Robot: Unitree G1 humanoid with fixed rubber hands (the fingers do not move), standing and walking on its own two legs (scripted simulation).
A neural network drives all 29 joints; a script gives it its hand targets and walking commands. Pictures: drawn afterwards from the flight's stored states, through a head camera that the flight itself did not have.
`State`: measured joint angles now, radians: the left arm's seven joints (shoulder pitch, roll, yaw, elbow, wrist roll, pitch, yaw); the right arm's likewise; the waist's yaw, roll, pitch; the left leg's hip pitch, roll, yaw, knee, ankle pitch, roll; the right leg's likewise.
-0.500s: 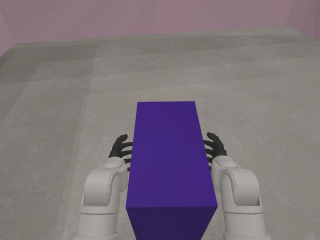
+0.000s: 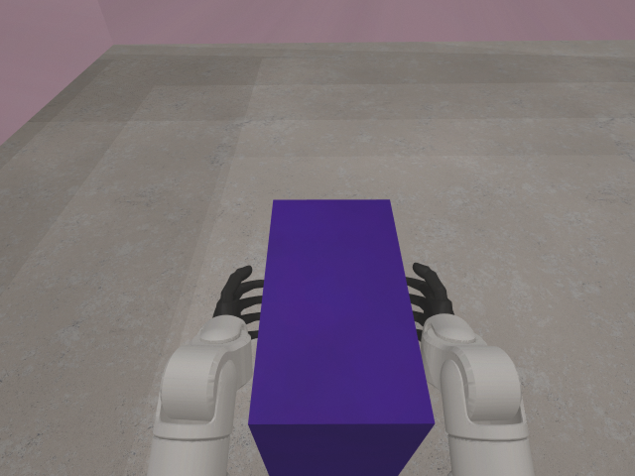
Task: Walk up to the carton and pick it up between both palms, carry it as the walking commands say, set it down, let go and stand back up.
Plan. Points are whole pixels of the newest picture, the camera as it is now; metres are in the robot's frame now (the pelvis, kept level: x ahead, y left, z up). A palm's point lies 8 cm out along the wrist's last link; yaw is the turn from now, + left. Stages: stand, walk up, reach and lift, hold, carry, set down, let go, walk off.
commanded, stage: carry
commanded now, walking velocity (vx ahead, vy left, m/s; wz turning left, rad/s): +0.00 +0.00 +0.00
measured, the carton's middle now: (331, 352) +0.29 +0.01 +0.02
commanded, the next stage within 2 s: none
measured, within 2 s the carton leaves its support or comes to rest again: neither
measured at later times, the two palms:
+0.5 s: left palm (234, 329) +0.27 +0.12 +0.10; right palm (449, 334) +0.27 -0.12 +0.10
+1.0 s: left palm (231, 327) +0.28 +0.12 +0.10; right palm (445, 333) +0.27 -0.12 +0.10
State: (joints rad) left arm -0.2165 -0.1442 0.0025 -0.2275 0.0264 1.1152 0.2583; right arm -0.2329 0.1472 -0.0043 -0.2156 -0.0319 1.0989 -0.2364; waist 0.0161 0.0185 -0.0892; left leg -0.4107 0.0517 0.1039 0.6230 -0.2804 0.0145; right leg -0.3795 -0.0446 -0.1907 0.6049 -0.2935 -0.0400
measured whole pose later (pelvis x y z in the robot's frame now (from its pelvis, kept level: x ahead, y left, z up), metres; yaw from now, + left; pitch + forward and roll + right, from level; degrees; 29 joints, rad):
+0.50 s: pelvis -0.01 +0.00 +0.00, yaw -1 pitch +2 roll +0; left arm -0.25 -0.15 0.02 -0.16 0.05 1.13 0.25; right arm -0.26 0.15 -0.03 -0.16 -0.04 1.11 -0.23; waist -0.01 0.00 -0.12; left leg -0.37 0.04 0.12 0.57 -0.25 0.02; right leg -0.36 -0.05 -0.17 0.58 -0.26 -0.04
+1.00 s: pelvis -0.01 +0.01 +0.01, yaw -1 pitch +2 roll +0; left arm -0.26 -0.15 0.01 -0.15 0.06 1.12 0.24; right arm -0.26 0.15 -0.04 -0.15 -0.05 1.10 -0.22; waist -0.01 0.01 -0.11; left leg -0.36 0.04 0.13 0.55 -0.23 0.03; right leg -0.35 -0.05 -0.17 0.56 -0.25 -0.03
